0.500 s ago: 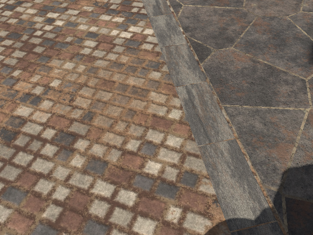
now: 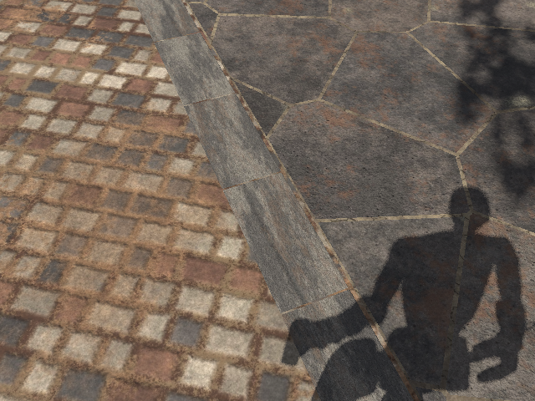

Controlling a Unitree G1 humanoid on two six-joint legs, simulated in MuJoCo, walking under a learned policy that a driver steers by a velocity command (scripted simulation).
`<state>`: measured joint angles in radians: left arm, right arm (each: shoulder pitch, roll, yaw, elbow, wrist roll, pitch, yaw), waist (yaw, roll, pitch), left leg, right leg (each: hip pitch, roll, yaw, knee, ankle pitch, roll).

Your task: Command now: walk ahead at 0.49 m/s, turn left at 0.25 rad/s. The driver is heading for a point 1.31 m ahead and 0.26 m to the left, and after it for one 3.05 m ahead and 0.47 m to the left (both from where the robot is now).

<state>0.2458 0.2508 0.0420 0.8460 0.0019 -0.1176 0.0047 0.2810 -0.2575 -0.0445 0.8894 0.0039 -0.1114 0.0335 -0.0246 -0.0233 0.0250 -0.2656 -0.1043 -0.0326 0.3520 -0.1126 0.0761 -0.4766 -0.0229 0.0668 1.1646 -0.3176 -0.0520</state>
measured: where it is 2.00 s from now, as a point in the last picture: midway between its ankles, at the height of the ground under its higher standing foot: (196, 231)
